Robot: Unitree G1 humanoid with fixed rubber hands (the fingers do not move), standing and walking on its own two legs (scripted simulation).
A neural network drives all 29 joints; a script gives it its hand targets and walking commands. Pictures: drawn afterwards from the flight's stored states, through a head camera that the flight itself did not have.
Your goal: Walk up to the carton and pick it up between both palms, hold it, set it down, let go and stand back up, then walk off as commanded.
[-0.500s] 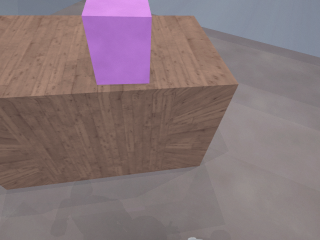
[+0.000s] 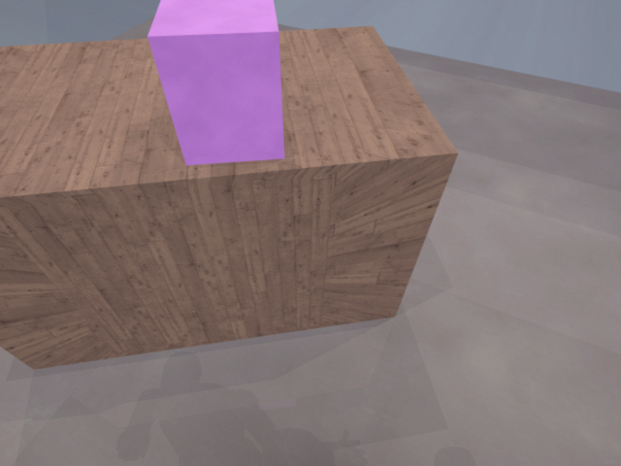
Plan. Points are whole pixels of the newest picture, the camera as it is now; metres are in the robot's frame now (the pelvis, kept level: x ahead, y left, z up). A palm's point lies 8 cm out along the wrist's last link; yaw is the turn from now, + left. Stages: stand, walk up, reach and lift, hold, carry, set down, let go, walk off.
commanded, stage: walk up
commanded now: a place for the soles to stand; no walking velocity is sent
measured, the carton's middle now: (227, 78) +0.79 +0.20 +0.10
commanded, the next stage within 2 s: none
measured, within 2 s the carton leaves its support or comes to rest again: neither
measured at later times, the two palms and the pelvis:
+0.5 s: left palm out of the picture +0.08 +0.35 -0.10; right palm out of the picture +0.09 -0.30 -0.09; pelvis +0.03 +0.03 +0.00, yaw +2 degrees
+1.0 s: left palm out of the picture +0.20 +0.44 -0.09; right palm (479, 425) +0.21 -0.20 -0.06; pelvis +0.16 +0.12 +0.02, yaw +3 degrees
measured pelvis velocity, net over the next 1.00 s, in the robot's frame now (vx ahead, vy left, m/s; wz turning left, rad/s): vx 0.16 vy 0.12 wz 0.05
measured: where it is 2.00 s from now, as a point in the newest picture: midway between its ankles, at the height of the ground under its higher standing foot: (278, 434)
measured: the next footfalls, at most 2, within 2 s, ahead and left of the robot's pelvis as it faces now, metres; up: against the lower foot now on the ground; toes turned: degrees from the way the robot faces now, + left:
left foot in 0.58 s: +0.15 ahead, +0.19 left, +0.00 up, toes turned +5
right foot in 1.20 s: +0.38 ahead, -0.04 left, +0.00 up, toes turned +5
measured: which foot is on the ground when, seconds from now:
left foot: down 0.00-0.36, up 0.38-0.56, down 0.58-1.00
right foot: down 0.00-0.58, up 0.60-1.00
